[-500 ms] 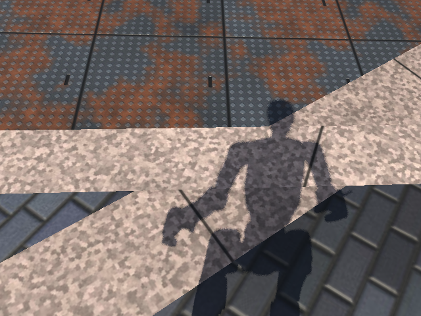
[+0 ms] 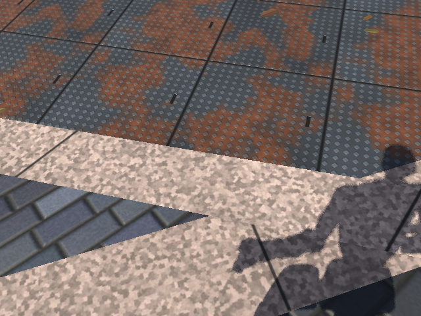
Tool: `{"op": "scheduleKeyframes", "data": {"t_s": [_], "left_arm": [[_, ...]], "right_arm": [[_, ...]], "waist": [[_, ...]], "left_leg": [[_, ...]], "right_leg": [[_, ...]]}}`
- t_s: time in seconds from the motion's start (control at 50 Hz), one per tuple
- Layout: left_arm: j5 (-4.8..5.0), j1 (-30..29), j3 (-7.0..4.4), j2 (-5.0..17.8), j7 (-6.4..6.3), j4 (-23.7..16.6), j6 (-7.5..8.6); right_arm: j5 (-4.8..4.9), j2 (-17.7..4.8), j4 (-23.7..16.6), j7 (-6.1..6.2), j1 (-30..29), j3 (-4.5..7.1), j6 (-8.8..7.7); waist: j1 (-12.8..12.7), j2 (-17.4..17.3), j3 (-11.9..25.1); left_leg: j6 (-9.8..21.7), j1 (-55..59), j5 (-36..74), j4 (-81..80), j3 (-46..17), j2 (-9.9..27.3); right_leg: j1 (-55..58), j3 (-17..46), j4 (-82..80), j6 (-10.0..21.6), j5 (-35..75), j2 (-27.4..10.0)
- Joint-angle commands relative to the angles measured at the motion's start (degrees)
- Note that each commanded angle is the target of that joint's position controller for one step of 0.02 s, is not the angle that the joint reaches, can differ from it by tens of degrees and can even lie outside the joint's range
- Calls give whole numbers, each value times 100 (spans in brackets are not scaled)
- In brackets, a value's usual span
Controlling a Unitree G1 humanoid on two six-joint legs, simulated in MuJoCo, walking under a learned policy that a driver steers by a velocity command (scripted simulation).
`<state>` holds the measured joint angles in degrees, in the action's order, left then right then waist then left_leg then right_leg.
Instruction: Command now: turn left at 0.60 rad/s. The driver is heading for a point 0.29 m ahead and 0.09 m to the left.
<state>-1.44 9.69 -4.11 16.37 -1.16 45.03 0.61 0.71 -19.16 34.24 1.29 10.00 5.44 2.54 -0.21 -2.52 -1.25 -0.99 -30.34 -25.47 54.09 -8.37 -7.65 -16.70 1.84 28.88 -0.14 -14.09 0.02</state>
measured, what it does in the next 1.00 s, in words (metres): steps on the spot, turning left: left foot, then right foot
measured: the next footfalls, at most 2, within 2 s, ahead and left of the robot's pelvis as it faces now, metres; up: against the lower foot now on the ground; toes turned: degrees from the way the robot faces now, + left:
left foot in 0.32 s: +0.02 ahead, +0.15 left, +0.00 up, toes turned +14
right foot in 0.78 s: +0.11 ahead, -0.06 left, +0.00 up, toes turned +32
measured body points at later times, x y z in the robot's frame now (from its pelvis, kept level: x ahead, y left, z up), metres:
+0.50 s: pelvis +0.00 +0.04 +0.00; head +0.03 +0.08 +0.45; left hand +0.05 +0.37 -0.11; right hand +0.24 -0.18 -0.06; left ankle -0.02 +0.14 -0.74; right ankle +0.03 -0.11 -0.65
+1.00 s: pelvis +0.01 +0.02 +0.00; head +0.05 +0.02 +0.45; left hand -0.01 +0.32 -0.09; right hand +0.30 -0.15 -0.10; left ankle -0.09 +0.13 -0.68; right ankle +0.08 -0.08 -0.74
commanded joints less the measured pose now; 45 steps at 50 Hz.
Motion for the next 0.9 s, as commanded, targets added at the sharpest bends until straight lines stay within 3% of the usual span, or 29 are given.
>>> {"op": "scheduleKeyframes", "data": {"t_s": [0.02,0.08,0.14,0.22,0.28,0.3,0.32,0.34,0.36,0.38,0.4,0.42,0.44,0.5,0.58,0.7,0.74,0.76,0.78,0.8,0.82,0.84,0.86,0.88,0.9], "left_arm": [[118,-580,-126,671,-92,-594,51],[67,-215,-146,765,-144,-554,-41],[74,-27,-228,984,-145,-538,-105],[157,-155,-320,1218,-33,-569,-115],[296,-228,-345,1266,20,-530,-87],[355,-265,-332,1203,24,-505,-76],[334,44,-279,989,48,-374,-50],[74,88,-167,638,70,-490,-36],[-29,-322,-107,539,31,-832,-8],[52,-636,-203,858,-3,-845,-8],[154,-663,-233,913,-11,-835,-25],[138,-525,-251,885,-52,-720,-46],[88,-462,-275,949,-86,-692,-72],[99,-244,-242,791,-45,-635,-59],[116,-474,-158,621,-28,-730,-40],[184,-476,-183,700,86,-834,61],[188,-233,-197,692,136,-797,111],[164,-31,-202,667,155,-732,138],[89,52,-236,818,143,-734,149],[-11,-18,-262,1122,109,-858,122],[-145,-70,-277,1271,130,-772,114],[-52,-208,-216,1011,121,-895,142],[18,-348,-166,851,91,-897,140],[76,-470,-139,788,75,-919,131],[142,-511,-111,732,60,-898,125]], "right_arm": [[-2,-641,-190,11,425,259,34],[89,-379,-425,-30,-42,143,50],[54,-271,-604,-82,-318,67,45],[47,-322,-674,-166,-285,59,74],[64,-366,-637,-227,-63,115,120],[57,-372,-550,-230,168,147,122],[45,-552,-476,-180,408,228,117],[41,-1165,-530,-89,654,387,86],[-146,-1508,-652,-105,553,392,-17],[-204,-1150,-621,-159,640,310,-148],[-177,-991,-537,-148,405,228,-224],[-84,-887,-534,-111,103,210,-237],[2,-777,-556,-77,-121,154,-216],[-62,-771,-579,0,-214,113,-174],[-32,-872,-519,47,-108,153,-141],[-6,-939,-527,-29,-210,177,-70],[36,-883,-539,-28,-355,152,-42],[72,-806,-546,-7,-439,119,-26],[52,-620,-505,16,-252,61,-32],[-78,-264,-451,9,111,-46,-49],[-24,-581,-592,41,-24,64,-97],[-71,-991,-444,75,99,194,-120],[-27,-1047,-319,64,101,246,-105],[-21,-860,-169,87,192,224,-50],[-32,-714,-151,91,175,184,-11]], "waist": [[179,968,269],[-100,1105,252],[-292,1263,420],[-274,1379,488],[-90,1337,488],[65,1235,532],[121,800,649],[85,-658,813],[155,-1607,898],[477,-854,1096],[278,-678,810],[115,-402,652],[28,-450,556],[-88,-514,698],[53,-567,654],[113,-712,595],[-30,-710,688],[-164,-672,733],[-119,-398,812],[139,867,925],[187,1971,494],[98,1401,421],[140,1096,339],[189,904,302],[148,913,238]], "left_leg": [[-307,-801,106,1658,69,379],[-461,-905,404,1087,488,580],[-514,-586,319,191,661,830],[-333,387,288,-878,1060,875],[-36,985,790,-2018,1218,792],[140,1480,1328,-2704,1306,682],[351,2301,2098,-3226,1052,683],[810,3454,4099,-3306,-651,1895],[2080,3374,5091,-3215,-2207,3077],[2239,3169,4570,-3369,-1973,2938],[1891,2902,4113,-3375,-1428,2566],[1554,2700,3616,-3369,-1092,2212],[1406,2520,3554,-3380,-957,2065],[1421,2225,3649,-3396,-830,1829],[1419,2237,2965,-3314,-1144,1753],[1391,1987,2682,-3117,-1954,1688],[1254,2051,2877,-2888,-2059,1590],[1074,1924,2791,-2715,-1964,1445],[773,1583,2127,-2426,-1750,1211],[393,971,341,-1265,-921,540],[95,106,-1288,-315,-180,1],[-111,16,-1202,720,-319,281],[-195,-51,-846,1124,-314,301],[-298,-57,-596,1240,-299,321],[-378,-149,-361,1280,-323,336]], "right_leg": [[844,1144,-956,1058,1924,-1511],[1241,598,-1006,1161,2198,-1383],[1579,429,-962,1248,2330,-1580],[1240,108,-910,1222,2477,-1743],[1199,-35,-554,1021,2393,-1810],[1015,-217,-236,817,2186,-1718],[522,-552,360,440,1633,-1492],[-916,-1074,1966,-119,-363,-901],[-2226,-635,3269,-431,-2518,-122],[-2242,32,3971,-422,-2462,-223],[-2238,148,4068,-339,-1986,-316],[-2212,189,3836,-323,-1516,-371],[-2143,196,3648,-356,-1181,-364],[-1674,112,3406,-471,-640,-132],[-1451,213,2206,-514,-546,0],[-731,298,1039,-363,-754,227],[-326,250,296,-259,-419,221],[150,157,-432,-171,244,176],[736,458,-778,8,933,-281],[1273,1591,-1035,451,1906,-1438],[811,2781,-1175,1517,2392,-2193],[720,2690,-1180,1774,2173,-2238],[693,2175,-1085,1556,1980,-1912],[732,1747,-1019,1311,1723,-1585],[815,1596,-963,1272,1884,-1509]]}}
